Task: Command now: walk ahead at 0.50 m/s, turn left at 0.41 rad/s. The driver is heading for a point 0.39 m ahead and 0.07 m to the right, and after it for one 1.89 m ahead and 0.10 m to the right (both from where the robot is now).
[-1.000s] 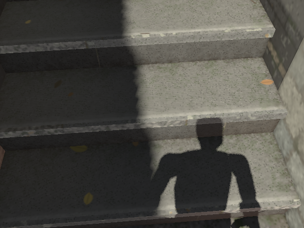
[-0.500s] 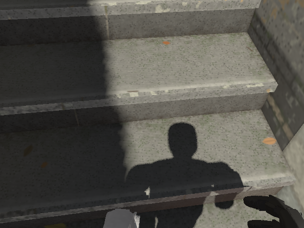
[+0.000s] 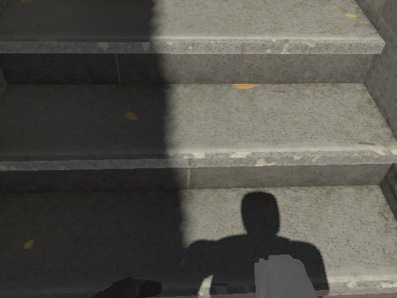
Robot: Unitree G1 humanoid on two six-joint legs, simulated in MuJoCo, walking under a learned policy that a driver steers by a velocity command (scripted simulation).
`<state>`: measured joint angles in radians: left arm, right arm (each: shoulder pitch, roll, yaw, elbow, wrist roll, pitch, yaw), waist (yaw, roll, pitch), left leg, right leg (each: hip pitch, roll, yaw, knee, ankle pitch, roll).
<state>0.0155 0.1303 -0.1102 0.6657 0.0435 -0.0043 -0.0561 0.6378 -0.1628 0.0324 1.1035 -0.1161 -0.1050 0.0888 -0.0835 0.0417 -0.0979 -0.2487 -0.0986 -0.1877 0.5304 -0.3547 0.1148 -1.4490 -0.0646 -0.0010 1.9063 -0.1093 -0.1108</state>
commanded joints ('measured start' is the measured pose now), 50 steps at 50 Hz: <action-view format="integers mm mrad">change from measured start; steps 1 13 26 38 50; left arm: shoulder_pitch -266 247 466 262 213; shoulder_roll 22 9 142 99 200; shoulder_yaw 27 86 110 174 201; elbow -123 251 300 203 228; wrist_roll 34 3 25 2 -9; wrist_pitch -8 -61 -89 -59 -69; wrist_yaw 5 -17 -43 19 23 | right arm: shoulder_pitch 16 -380 -959 -579 -625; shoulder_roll -87 -114 -17 18 -72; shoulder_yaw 6 -85 42 -34 -13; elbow -81 -273 -535 -307 -315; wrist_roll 48 72 66 126 122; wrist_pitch -33 50 118 -19 -62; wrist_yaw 20 -32 -63 -90 -18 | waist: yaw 15 84 123 130 136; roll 166 66 -122 -85 -13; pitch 117 -84 41 -58 8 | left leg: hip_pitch -141 -887 -858 -336 -276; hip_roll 216 -60 175 376 303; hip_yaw -289 -171 261 -214 131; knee -335 1509 992 -7 -4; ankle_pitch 155 300 -189 -174 -128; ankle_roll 159 67 -50 120 19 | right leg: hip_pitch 180 1264 977 602 964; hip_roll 4 -168 -131 19 -69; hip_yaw -158 513 280 183 80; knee -157 -1453 -1750 -257 -1020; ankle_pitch -72 353 103 -119 -110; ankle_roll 37 -234 -133 79 215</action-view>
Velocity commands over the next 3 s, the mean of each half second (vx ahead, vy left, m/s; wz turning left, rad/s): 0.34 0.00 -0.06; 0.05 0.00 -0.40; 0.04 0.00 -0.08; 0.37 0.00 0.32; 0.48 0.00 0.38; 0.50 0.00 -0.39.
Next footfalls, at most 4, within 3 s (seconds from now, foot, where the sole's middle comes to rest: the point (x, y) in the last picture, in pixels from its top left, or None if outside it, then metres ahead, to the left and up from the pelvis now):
0.12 right None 0.26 -0.11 -0.61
0.62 left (141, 259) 0.52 0.12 -0.45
1.02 right None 0.39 -0.12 -0.45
1.68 right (236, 270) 0.48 -0.12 -0.45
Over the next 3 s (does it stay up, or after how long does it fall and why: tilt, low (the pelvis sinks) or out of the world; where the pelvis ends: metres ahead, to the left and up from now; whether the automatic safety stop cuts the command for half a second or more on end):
stays up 1.15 0.01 0.64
